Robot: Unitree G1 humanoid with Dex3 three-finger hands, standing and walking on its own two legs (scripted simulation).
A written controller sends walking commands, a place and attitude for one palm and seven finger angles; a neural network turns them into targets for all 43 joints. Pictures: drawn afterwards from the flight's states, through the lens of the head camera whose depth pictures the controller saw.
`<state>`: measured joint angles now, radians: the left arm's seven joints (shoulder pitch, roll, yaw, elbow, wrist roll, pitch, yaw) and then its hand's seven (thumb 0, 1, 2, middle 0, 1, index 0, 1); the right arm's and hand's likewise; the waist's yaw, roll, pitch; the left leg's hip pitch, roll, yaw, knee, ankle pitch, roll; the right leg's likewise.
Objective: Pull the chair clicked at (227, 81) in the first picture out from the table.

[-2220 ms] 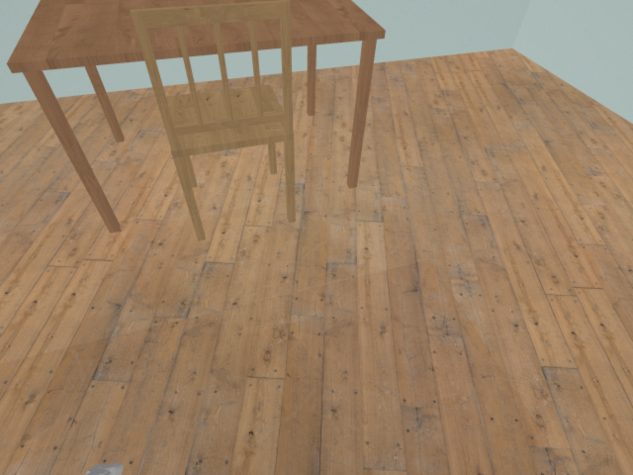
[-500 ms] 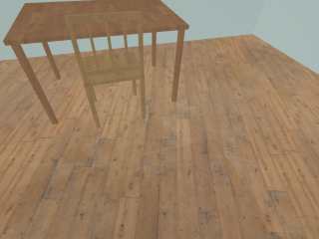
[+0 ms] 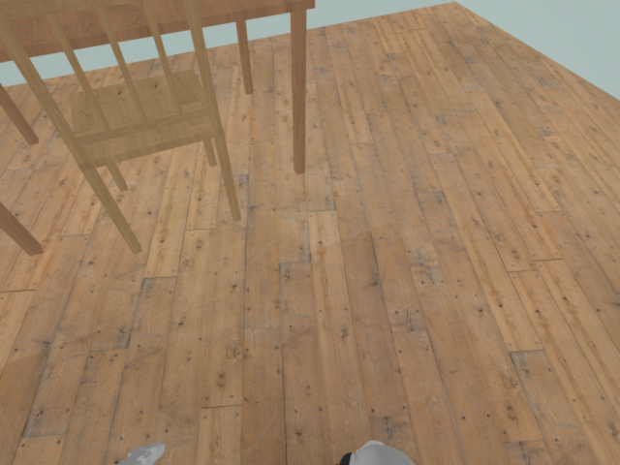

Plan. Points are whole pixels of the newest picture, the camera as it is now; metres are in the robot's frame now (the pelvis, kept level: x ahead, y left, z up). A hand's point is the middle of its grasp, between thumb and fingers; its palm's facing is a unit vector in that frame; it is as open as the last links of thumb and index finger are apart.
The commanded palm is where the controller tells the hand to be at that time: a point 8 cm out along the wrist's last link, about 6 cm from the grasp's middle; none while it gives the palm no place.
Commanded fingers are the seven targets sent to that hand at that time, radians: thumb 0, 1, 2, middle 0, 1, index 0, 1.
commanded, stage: walk to a spot facing it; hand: left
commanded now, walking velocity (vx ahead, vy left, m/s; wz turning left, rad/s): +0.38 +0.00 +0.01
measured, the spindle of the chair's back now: (124, 70) +0.99 +0.51 -0.04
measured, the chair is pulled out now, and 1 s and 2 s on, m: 0.00 0.00 0.00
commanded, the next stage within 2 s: turn to face it in 0.60 s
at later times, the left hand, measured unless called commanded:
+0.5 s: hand (172, 424) +0.20 +0.22 -0.16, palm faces +0.07 -0.99 -0.13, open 7.4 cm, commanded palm none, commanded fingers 0.00 0.90 0.90 -0.20 -0.30 -0.20 -0.30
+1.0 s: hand (242, 246) +0.52 +0.15 -0.14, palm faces -0.01 -0.98 -0.19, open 7.3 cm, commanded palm none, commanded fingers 0.00 0.90 0.90 -0.20 -0.30 -0.20 -0.30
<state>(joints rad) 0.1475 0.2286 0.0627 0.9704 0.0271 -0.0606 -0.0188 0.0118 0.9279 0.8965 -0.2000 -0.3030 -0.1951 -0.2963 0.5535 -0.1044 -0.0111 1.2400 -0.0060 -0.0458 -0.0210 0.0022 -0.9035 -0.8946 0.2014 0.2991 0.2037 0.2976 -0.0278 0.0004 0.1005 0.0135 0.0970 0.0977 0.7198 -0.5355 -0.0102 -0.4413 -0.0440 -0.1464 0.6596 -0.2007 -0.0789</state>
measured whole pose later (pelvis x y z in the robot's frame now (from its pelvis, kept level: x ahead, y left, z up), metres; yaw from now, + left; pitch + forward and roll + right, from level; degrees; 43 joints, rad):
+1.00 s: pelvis +0.40 -0.01 +0.02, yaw +0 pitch -1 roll -1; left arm 0.12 0.14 0.04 0.99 0.02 -0.04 0.03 0.00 0.91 0.90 -0.20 -0.30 -0.20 -0.30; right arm 0.34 -0.12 -0.04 1.12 0.00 0.03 -0.02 0.00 -0.91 -0.89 0.20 0.30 0.20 0.30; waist -0.06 0.02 0.08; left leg -0.42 0.09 0.06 1.21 -0.48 -0.02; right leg -0.34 -0.08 -0.24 0.59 -0.22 -0.05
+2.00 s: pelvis +0.45 -0.02 +0.03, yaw +27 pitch +0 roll +1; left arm 0.32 0.19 0.04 0.99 0.04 -0.02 0.01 0.00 0.91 0.90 -0.21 -0.30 -0.20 -0.30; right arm 0.16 -0.23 -0.05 0.99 -0.01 0.06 0.02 0.00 -0.91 -0.90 0.19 0.30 0.20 0.30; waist 0.05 -0.02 0.04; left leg -0.29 0.03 0.04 0.75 -0.46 -0.01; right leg -0.20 -0.10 -0.18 0.47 -0.27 0.00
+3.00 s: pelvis +0.67 +0.14 +0.03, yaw +28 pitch -1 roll +0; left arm 0.30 0.17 0.02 1.12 0.01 0.00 0.04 0.00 0.91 0.90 -0.20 -0.30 -0.20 -0.30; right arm 0.14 -0.13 0.00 1.06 -0.01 -0.02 -0.03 0.00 -0.92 -0.90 0.19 0.30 0.20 0.30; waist 0.05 -0.05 0.04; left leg -0.29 0.04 0.10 0.52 -0.21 0.02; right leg -0.13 -0.04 -0.10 0.53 -0.39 0.02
